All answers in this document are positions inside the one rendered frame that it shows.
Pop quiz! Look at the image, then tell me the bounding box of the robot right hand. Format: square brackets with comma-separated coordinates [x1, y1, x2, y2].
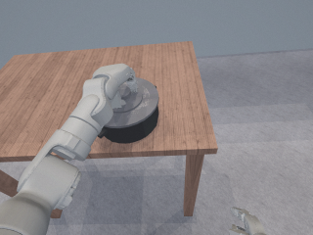
[229, 207, 267, 235]

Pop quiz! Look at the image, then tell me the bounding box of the table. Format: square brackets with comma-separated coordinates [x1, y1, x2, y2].
[0, 41, 218, 218]

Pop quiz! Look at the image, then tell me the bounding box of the left robot forearm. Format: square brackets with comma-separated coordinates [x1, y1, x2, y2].
[17, 72, 118, 193]

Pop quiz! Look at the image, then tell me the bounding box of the knob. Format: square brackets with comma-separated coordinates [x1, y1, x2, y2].
[118, 85, 131, 101]

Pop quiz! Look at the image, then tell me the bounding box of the robot left hand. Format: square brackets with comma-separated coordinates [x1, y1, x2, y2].
[92, 63, 138, 109]

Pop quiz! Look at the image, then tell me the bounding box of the robot left upper arm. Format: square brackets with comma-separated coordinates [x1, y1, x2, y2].
[0, 153, 82, 235]

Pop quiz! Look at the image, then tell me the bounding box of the pot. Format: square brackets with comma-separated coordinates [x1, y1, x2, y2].
[98, 87, 159, 144]

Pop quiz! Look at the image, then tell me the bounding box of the lid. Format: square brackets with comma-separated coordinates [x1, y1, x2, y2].
[104, 77, 159, 128]

